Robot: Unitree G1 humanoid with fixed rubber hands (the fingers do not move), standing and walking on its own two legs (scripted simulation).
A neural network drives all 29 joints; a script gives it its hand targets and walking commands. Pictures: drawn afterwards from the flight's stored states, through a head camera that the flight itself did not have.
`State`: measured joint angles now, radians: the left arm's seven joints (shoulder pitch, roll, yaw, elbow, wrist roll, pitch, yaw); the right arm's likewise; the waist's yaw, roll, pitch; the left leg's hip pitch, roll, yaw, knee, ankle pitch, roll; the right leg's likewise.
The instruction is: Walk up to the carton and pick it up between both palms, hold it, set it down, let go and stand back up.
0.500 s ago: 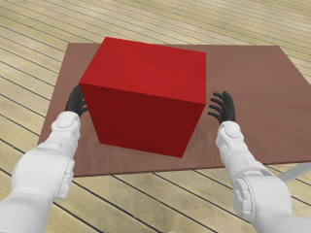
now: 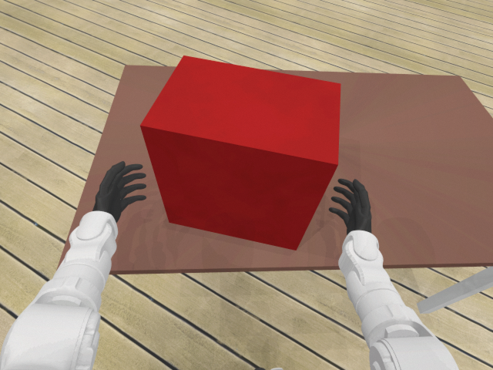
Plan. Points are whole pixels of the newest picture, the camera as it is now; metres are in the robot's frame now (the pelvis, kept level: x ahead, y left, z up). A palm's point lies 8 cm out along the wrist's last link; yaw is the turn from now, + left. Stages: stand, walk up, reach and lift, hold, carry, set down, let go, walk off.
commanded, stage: set down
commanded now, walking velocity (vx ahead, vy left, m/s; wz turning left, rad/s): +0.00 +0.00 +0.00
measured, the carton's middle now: (244, 161) +0.49 -0.05 +0.02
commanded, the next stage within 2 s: none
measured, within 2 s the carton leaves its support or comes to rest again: neither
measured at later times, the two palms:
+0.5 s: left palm (80, 258) +0.31 +0.23 +0.01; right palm (364, 260) +0.27 -0.22 +0.01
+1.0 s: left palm (46, 312) +0.24 +0.26 +0.01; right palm (368, 295) +0.21 -0.21 +0.01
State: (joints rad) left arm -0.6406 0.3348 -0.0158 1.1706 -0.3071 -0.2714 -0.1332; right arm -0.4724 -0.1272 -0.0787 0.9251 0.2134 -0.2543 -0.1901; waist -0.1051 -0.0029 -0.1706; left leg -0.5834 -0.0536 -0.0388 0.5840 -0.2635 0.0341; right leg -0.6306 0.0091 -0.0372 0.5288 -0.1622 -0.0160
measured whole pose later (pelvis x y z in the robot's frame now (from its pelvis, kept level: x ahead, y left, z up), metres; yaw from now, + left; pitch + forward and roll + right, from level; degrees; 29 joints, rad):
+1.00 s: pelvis +0.00 +0.01 +0.01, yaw +0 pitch +1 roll -1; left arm 0.05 0.37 0.01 0.48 -0.30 -0.20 -0.20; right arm 0.16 -0.09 -0.05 0.33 0.21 -0.21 -0.26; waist 0.00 0.00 -0.03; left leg -0.31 -0.04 -0.04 0.58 -0.30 0.03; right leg -0.34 0.02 -0.04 0.49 -0.18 -0.01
